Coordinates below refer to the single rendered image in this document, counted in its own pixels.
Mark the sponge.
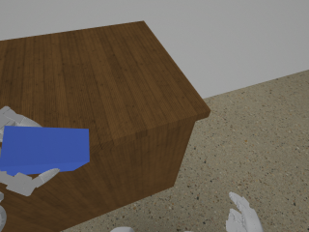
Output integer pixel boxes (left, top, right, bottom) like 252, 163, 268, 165
0, 126, 90, 176

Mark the robot right hand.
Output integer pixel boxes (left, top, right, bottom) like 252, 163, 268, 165
226, 191, 264, 232

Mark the robot left hand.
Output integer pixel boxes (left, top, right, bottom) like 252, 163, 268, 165
0, 106, 61, 196

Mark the table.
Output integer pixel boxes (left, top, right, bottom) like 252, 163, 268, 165
0, 20, 211, 232

